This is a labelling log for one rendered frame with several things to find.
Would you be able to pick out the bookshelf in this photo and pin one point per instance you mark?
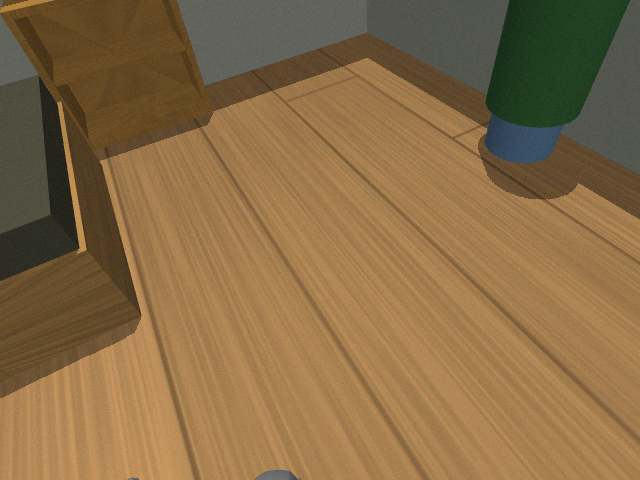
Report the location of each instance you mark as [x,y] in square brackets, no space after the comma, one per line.
[122,68]

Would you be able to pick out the potted plant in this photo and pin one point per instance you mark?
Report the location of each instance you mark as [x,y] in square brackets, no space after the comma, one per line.
[549,55]

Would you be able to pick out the bed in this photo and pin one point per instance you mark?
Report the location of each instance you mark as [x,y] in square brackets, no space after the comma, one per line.
[64,275]

